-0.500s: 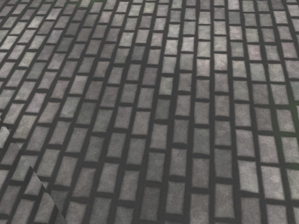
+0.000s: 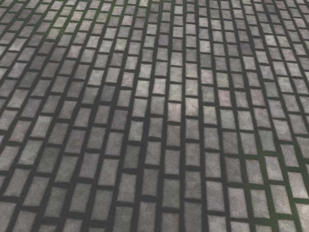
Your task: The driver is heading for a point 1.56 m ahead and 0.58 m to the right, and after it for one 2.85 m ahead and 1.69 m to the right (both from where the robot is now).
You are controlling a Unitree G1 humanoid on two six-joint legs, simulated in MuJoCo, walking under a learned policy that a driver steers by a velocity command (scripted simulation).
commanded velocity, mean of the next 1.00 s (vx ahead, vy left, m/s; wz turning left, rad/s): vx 0.01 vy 0.00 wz -0.51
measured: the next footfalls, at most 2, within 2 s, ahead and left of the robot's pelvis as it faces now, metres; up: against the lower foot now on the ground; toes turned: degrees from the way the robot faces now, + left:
right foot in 0.12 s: +0.02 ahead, -0.11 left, +0.00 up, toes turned -3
left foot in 0.62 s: +0.14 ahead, +0.04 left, +0.00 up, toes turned -28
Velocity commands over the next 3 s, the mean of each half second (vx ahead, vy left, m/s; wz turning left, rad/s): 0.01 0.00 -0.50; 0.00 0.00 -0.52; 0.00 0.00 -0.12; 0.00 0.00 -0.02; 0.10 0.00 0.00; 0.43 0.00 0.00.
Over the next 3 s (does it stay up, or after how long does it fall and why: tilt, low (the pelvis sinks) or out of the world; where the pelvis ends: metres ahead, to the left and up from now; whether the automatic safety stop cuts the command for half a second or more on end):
stays up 0.25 -0.17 -0.02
